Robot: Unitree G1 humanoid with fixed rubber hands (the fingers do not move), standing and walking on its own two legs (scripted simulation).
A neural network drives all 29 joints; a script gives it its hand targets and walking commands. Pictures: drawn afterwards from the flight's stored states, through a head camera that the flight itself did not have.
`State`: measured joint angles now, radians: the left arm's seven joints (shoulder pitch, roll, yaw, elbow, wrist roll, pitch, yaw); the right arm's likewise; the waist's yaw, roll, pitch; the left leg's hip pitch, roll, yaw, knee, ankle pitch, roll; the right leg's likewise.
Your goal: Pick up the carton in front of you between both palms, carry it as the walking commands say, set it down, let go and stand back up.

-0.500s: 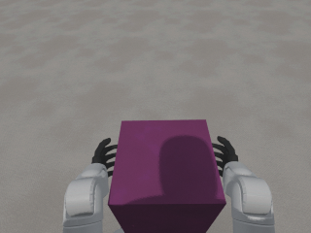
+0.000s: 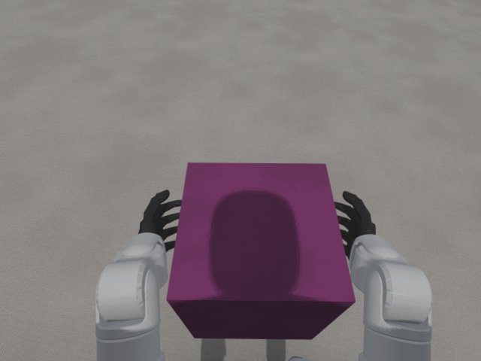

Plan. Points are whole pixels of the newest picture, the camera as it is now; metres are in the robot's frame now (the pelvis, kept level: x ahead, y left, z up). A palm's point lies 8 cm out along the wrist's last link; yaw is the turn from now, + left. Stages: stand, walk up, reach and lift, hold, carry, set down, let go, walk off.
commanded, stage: carry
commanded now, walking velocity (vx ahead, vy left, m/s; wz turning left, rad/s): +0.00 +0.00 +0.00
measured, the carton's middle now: (254, 258) +0.28 +0.00 +0.01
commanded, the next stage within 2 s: none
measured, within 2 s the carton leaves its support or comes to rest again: neither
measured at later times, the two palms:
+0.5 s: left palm (172, 185) +0.38 +0.14 +0.07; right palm (345, 184) +0.40 -0.16 +0.07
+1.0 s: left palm (164, 207) +0.33 +0.15 +0.07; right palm (348, 206) +0.35 -0.15 +0.07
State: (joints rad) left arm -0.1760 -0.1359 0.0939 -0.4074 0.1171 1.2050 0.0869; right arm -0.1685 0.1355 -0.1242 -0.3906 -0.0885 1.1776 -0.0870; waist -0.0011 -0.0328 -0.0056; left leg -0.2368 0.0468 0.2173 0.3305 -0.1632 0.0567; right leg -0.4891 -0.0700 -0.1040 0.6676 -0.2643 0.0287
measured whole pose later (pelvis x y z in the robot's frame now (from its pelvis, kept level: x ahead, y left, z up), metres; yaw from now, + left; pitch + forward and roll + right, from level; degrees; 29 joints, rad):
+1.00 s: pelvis +0.09 -0.01 -0.02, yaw +3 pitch +2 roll +0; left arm -0.14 -0.13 0.10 -0.28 0.12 1.21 0.08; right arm -0.14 0.13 -0.11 -0.28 -0.12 1.21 -0.08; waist 0.00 0.01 -0.13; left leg -0.15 0.05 0.16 0.51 -0.39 0.00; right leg -0.34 -0.07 -0.20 0.52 -0.21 -0.02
